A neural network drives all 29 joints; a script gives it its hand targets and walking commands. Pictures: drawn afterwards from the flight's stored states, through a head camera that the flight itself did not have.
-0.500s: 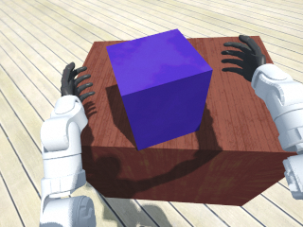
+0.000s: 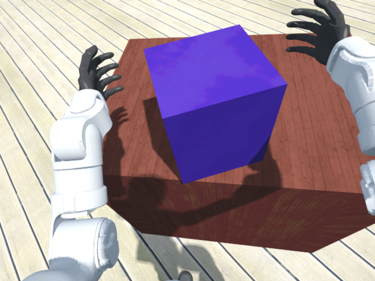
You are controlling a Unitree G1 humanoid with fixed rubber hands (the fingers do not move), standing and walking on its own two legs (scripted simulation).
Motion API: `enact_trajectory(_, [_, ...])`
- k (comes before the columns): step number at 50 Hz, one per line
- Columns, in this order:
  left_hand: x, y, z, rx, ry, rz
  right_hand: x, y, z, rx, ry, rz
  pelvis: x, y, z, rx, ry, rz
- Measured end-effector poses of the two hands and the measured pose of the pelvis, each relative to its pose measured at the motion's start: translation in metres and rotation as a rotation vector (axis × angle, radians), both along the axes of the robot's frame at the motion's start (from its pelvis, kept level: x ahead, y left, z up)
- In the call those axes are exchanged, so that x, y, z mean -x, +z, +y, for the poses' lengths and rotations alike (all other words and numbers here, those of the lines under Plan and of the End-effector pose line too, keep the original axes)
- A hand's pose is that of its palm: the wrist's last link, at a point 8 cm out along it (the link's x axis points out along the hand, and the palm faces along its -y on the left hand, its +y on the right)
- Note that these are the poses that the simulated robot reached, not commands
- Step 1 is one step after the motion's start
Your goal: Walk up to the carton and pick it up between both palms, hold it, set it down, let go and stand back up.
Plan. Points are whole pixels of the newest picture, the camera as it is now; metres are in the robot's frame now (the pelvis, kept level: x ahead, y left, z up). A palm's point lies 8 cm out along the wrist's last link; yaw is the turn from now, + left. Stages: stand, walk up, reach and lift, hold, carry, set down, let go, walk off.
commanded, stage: reach and lift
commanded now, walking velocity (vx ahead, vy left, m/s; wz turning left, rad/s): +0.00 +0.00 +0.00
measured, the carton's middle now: (209, 110) +0.46 +0.06 +0.07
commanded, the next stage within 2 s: none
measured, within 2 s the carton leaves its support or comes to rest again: neither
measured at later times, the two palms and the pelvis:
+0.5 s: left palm (104, 95) +0.39 +0.25 +0.18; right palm (317, 46) +0.53 -0.13 +0.19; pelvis +0.00 +0.00 +0.00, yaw +0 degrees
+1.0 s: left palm (123, 126) +0.38 +0.23 +0.10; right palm (288, 87) +0.51 -0.10 +0.11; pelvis -0.01 +0.01 -0.01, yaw +0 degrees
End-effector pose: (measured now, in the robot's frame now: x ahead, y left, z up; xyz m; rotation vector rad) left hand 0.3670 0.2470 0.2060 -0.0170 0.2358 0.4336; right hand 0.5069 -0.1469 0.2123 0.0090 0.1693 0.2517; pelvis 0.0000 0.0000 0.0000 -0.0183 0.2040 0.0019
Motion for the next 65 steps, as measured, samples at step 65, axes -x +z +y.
enact_trajectory(65, [-0.027, -0.088, -0.032, 0.031, -0.002, 0.002, -0.004, -0.087, 0.042, 0.034, -0.014, 0.052, 0.006, -0.006, 0.004, 0.005, -0.016, 0.134])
